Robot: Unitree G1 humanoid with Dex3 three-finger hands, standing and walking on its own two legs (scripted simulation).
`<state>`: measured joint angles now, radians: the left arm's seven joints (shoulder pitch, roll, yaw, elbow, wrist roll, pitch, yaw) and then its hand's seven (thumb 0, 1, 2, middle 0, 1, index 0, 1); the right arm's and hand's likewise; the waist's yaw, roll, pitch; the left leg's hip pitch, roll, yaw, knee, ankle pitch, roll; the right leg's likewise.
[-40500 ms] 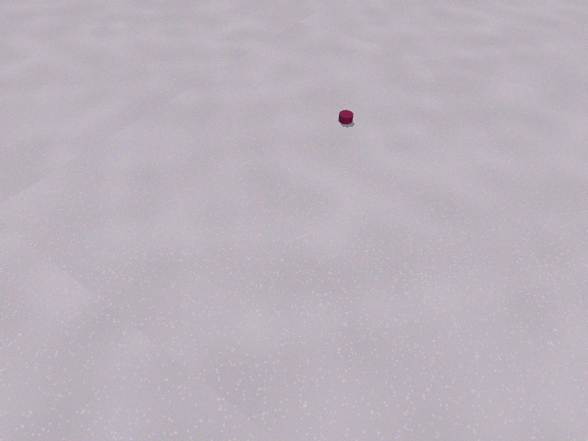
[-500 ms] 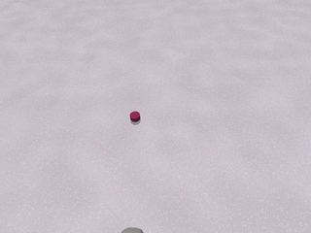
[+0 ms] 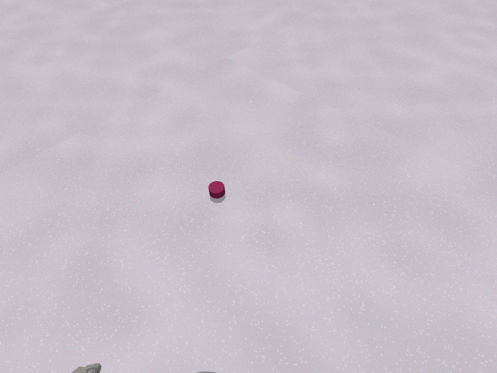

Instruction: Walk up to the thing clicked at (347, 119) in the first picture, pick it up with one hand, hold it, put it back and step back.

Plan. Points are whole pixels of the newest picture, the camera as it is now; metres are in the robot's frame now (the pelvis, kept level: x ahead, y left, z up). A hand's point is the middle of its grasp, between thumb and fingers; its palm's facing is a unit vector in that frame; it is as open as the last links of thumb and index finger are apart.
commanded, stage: step back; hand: left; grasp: from above
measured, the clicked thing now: (216, 189) +1.07 +0.20 -0.74
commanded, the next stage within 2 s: stand in 0.38 s
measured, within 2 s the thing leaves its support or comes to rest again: neither
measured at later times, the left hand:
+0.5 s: hand out of the picture +0.13 +0.28 -0.14, palm faces +0.01 -0.94 -0.34, open 7.4 cm
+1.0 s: hand out of the picture +0.10 +0.27 -0.13, palm faces -0.02 -0.94 -0.34, open 7.4 cm
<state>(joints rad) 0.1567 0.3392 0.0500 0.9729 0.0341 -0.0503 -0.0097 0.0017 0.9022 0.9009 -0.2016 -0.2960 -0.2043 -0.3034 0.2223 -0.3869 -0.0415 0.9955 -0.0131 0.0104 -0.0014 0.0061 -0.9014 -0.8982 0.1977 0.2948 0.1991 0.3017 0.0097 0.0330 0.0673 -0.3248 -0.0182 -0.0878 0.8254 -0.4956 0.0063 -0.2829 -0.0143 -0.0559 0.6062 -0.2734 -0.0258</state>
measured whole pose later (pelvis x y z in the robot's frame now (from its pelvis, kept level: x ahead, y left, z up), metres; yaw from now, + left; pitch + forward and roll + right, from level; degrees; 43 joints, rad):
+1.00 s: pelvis +0.03 +0.02 +0.02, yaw +0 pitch -3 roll +0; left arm 0.09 0.35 0.00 1.16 0.01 -0.02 -0.01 0.00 0.90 0.90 -0.20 -0.30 -0.20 -0.30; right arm 0.08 -0.35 0.00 1.15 -0.01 -0.01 0.01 0.01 -0.90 -0.90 0.20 0.29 0.20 0.30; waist 0.01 0.00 0.07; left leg -0.10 0.01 -0.01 0.31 -0.16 -0.01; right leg -0.11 -0.04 -0.05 0.32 -0.17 0.01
